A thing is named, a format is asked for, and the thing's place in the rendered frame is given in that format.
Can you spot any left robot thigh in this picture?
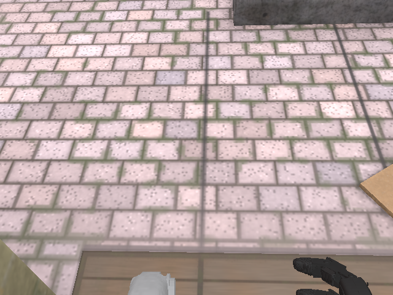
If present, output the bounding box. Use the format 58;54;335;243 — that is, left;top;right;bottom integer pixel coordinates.
128;272;176;295

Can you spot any robot right hand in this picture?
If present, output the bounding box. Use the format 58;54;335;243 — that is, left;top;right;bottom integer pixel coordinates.
293;257;372;295

